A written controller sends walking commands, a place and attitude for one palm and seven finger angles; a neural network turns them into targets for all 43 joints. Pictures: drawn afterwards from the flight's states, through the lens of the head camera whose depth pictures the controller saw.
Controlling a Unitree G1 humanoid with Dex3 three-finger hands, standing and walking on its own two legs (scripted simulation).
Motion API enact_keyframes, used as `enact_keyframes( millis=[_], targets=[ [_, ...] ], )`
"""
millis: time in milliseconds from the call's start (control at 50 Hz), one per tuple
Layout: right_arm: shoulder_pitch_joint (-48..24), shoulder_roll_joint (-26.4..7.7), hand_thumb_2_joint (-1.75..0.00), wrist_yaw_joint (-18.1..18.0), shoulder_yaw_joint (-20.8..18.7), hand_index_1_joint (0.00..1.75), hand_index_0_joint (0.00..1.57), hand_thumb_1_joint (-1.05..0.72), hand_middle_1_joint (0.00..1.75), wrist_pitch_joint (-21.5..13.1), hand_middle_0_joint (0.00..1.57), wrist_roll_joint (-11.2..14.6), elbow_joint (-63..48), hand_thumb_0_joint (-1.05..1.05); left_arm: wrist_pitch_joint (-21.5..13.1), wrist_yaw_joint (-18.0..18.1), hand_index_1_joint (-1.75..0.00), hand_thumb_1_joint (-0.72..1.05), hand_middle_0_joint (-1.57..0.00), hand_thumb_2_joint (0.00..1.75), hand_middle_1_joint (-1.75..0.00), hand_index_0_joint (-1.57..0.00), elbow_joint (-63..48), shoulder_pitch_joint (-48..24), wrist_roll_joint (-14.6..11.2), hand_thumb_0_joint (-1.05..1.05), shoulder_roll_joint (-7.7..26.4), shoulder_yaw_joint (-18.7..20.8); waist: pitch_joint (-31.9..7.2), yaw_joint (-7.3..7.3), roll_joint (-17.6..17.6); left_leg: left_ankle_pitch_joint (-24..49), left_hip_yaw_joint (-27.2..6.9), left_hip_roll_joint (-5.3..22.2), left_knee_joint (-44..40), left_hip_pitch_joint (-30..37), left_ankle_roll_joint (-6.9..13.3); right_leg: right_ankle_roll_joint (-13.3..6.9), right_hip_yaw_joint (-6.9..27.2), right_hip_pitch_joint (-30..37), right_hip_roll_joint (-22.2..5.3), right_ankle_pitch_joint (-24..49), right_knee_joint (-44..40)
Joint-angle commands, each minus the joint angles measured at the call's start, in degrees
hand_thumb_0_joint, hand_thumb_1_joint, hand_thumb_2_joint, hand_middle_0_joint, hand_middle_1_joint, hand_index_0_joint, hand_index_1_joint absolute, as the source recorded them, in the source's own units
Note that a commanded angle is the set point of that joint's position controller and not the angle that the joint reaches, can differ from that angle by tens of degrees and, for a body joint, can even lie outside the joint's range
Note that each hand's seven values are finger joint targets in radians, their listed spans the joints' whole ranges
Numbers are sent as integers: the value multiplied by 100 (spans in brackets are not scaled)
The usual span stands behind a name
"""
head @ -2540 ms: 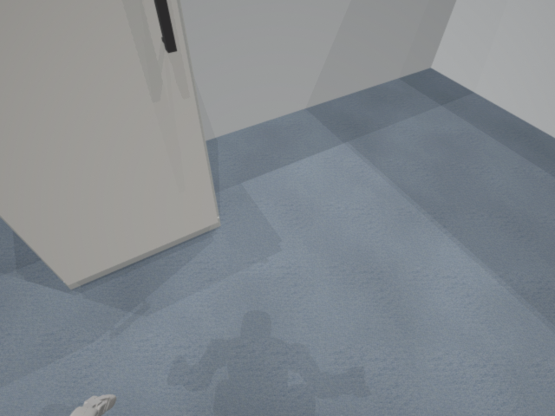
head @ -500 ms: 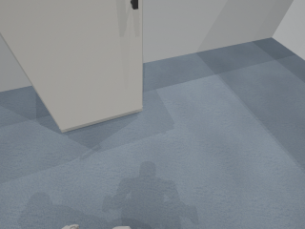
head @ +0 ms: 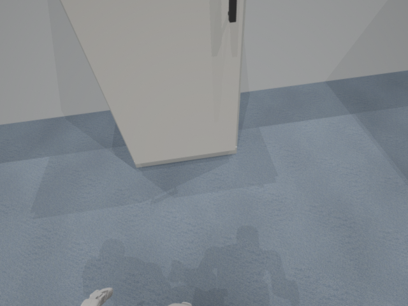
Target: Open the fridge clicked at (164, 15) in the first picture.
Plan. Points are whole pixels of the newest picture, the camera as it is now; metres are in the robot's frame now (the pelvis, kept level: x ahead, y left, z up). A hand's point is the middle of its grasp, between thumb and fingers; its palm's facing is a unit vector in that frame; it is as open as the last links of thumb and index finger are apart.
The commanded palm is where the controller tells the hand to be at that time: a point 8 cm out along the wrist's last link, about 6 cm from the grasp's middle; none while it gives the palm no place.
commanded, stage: turn to face it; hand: right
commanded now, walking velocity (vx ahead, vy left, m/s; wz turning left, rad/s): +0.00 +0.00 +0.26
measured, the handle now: out of the picture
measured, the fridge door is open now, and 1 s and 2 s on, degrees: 0 0 0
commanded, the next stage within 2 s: take the last steps up to it in 0.10 s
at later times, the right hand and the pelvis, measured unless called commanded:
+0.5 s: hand out of the picture +0.09 -0.16 -0.16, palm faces -0.11 +0.97 -0.20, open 7.2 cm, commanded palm none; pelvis +0.01 +0.01 +0.01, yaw +9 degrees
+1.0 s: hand (319, 282) +0.21 -0.24 -0.17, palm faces -0.09 +0.98 -0.15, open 7.4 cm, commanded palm none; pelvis +0.17 -0.07 +0.01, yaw +9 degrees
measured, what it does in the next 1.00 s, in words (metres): walks ahead: left foot, then right foot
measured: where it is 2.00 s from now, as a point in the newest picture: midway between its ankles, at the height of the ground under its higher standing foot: (218, 244)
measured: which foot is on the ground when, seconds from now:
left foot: up 0.00-0.36, down 0.38-0.78, up 0.80-1.00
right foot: down 0.00-0.38, up 0.40-0.76, down 0.78-1.00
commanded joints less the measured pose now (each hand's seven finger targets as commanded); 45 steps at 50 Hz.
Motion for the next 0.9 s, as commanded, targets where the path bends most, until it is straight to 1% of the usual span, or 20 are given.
enact_keyframes(
  millis=[0, 40, 180, 260, 300, 320, 340, 360, 380, 420, 480, 660, 680, 720, 740, 760, 780, 820, 840, 880],
  targets=[
    [59, -454, -90, 100, -172, 30, 20, -90, 30, -143, 20, -66, -367, 0, -113, 83, -30, 90, -20, 90, -30, -20, -427, -11, 133, 0, 951, 166, 137, -46, -1045, -303, 386, 396, 2683, -851, -193, -705, 1272, 95, -1703, 1244, -1736],
    [132, -322, -90, 126, -100, 30, 20, -90, 30, -127, 20, -34, -289, 0, -152, 80, -30, 90, -20, 90, -30, -20, -371, 120, 109, 0, 824, 137, -4, -36, -1119, -72, 548, 500, 2732, -807, -248, -646, 674, 336, -1428, 2018, -1539],
    [-529, -48, -90, 104, 69, 30, 20, -90, 30, -104, 20, 15, -374, 0, -106, 60, -30, 90, -20, 90, -30, -20, 133, 1005, 132, 0, 926, 244, -87, 373, -1264, -522, 987, 714, 847, -74, -233, -842, 549, 873, -1670, 2818, -1273],
    [-517, 76, -90, 135, 133, 30, 20, -90, 30, -209, 20, -13, -273, 0, -97, 5, -30, 90, -20, 90, -30, -20, 427, 1292, 177, 0, 991, 250, -152, 441, -1318, -741, 1270, 604, -209, 574, -19, -772, 784, 705, -1728, 829, -1501],
    [-86, 115, -90, 135, 138, 30, 20, -90, 30, -296, 20, -10, -43, 0, -101, -26, -30, 90, -20, 90, -30, -20, 536, 1235, 152, 0, 945, 225, -167, 198, -1152, -21, 1443, 535, -1288, 1448, 67, -542, 595, 275, -1535, -90, -1243],
    [208, 13, -90, 106, 120, 30, 20, -90, 30, -361, 20, -12, 108, 0, -116, -52, -30, 90, -20, 90, -30, -20, 589, 1262, 118, 0, 785, 194, -202, 69, -808, 241, 1286, 685, -1929, 2162, 152, -336, 352, -184, -1305, -423, -844],
    [628, -319, -90, 37, 71, 30, 20, -90, 30, -456, 20, -30, 299, 0, -145, -100, -30, 90, -20, 90, -30, -20, 601, 1275, 60, 0, 466, 116, -306, -106, 63, -215, 271, 1579, -2415, 3259, 460, -53, -210, -1266, -904, -902, 155],
    [1140, -793, -90, -26, -17, 30, 20, -90, 30, -481, 20, -16, 465, 0, -171, -123, -30, 90, -20, 90, -30, -20, 358, 909, 75, 0, 195, 37, -43, -368, 1236, -732, -1467, 2802, -3032, 3469, 1055, 247, -716, -2492, -329, -1818, 1444],
    [1379, -864, -90, -66, -31, 30, 20, -90, 30, -510, 20, 44, 518, 0, -128, -160, -30, 90, -20, 90, -30, -20, 235, 492, 161, 0, 561, 133, 99, -500, 884, -1626, -1762, 3006, -3295, 2766, 1321, 194, -162, -2602, -521, -1533, 2021],
    [941, -545, -90, -98, 12, 30, 20, -90, 30, -584, 20, 22, 530, 0, -96, -238, -30, 90, -20, 90, -30, -20, 345, 459, 167, 0, 505, 179, 738, -200, 781, -1623, -1409, 2725, -3472, 2123, 1234, 189, 0, -2773, -647, -709, 2573],
    [760, -150, -90, -92, 99, 30, 20, -90, 30, -711, 20, 9, 513, 0, -76, -307, -30, 90, -20, 90, -30, -20, 606, 882, 179, 0, 232, 194, 702, 103, 246, 42, -72, 2255, -3244, 1829, 921, 324, -174, -2307, -713, 147, 2573],
    [960, -453, -90, -103, 43, 30, 20, -90, 30, -785, 20, -71, 895, 0, -168, -459, -30, 90, -20, 90, -30, -20, 238, 382, 73, 0, 111, 186, 680, 105, 607, 821, 624, 2264, -2869, 1582, 727, 205, -476, -1312, -623, 317, 956],
    [967, -469, -90, -97, 30, 30, 20, -90, 30, -763, 20, -68, 909, 0, -196, -450, -30, 90, -20, 90, -30, -20, 262, 470, 75, 0, 147, 186, 660, 153, 577, 907, 695, 2223, -2681, 1513, 688, 173, -587, -991, -532, 272, 735],
    [956, -373, -90, -88, 28, 30, 20, -90, 30, -733, 20, -41, 952, 0, -283, -354, -30, 90, -20, 90, -30, -20, 615, 1518, 131, 0, 384, 242, 128, 625, -24, 1722, 1141, 1821, -1148, 1170, 481, 104, -739, 695, -258, 501, -45],
    [1226, -69, -90, -43, 69, 30, 20, -90, 30, -707, 20, 0, 927, 0, -324, -263, -30, 90, -20, 90, -30, -20, 824, 2317, 205, 0, 941, 356, -542, 840, -1226, 1181, 1521, 1318, 462, 507, 253, -154, 171, 1921, -974, 273, -389],
    [1265, 242, -90, -1, 116, 30, 20, -90, 30, -680, 20, 67, 730, 0, -336, -180, -30, 90, -20, 90, -30, -20, 948, 2870, 198, 0, 1502, 468, -951, 910, -2663, -1357, 1713, 549, 2291, -636, 55, -645, 2350, 2480, -2367, 49, -1380],
    [881, 169, -90, -34, 127, 30, 20, -90, 30, -668, 20, 45, 605, 0, -292, -115, -30, 90, -20, 90, -30, -20, 1013, 2722, 137, 0, 1431, 427, -998, 932, -2360, -1392, 1043, 671, 3318, -929, 205, -785, 2817, 2102, -2551, -850, -1983],
    [319, 201, -90, 52, 100, 30, 20, -90, 30, -695, 20, 4, 597, 0, -343, -86, -30, 90, -20, 90, -30, -20, 770, 1684, 110, 0, 805, 287, 44, 648, -1171, -284, 888, 1242, 3641, -1288, 263, -801, 2129, 779, -2273, -1145, -2115],
    [459, 234, -90, 102, 110, 30, 20, -90, 30, -677, 20, -36, 679, 0, -404, -75, -30, 90, -20, 90, -30, -20, 737, 1366, 115, 0, 535, 205, 166, 432, -869, -20, 904, 1383, 3380, -1053, 215, -684, 1625, 347, -2117, -866, -2172],
    [820, 458, -90, 106, 128, 30, 20, -90, 30, -555, 20, -73, 815, 0, -472, -57, -30, 90, -20, 90, -30, -20, 734, 1124, 109, 0, 345, 135, 175, 157, -929, 185, 1018, 1383, 2854, -503, 137, -586, 848, -168, -1777, -297, -2265]
  ],
)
